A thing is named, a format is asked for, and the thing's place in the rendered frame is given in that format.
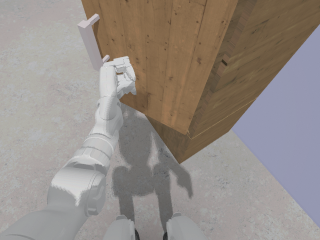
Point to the left robot upper arm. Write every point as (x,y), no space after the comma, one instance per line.
(75,195)

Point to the left robot hand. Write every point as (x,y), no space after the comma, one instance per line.
(109,80)

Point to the cupboard door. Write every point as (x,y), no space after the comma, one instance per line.
(171,45)

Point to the left robot forearm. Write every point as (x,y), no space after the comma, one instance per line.
(100,144)

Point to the right robot shin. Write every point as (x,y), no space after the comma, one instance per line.
(175,215)

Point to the left robot thigh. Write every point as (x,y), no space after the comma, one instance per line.
(121,229)

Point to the handle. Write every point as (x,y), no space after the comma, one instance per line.
(88,37)

